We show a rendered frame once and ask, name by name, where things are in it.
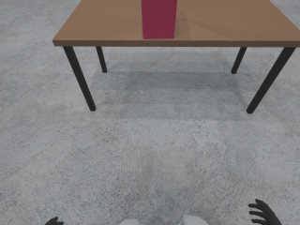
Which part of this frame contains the carton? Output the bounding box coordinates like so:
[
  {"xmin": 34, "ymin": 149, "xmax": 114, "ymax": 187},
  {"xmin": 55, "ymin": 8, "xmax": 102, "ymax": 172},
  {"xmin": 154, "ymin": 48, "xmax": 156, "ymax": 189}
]
[{"xmin": 141, "ymin": 0, "xmax": 177, "ymax": 39}]

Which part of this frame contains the robot right hand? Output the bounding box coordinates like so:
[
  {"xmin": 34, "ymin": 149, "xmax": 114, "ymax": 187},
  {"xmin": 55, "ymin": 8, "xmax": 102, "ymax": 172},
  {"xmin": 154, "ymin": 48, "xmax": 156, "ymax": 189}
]
[{"xmin": 248, "ymin": 199, "xmax": 282, "ymax": 225}]

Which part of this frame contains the robot right thigh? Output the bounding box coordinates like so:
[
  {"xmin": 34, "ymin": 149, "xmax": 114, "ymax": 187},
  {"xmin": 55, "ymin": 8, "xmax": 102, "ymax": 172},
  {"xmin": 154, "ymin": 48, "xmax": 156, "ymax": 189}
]
[{"xmin": 177, "ymin": 216, "xmax": 208, "ymax": 225}]

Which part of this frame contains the table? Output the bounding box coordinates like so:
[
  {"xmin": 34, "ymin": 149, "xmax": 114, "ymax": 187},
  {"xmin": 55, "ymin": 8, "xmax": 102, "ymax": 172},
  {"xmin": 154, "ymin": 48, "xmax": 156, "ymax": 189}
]
[{"xmin": 52, "ymin": 0, "xmax": 300, "ymax": 114}]

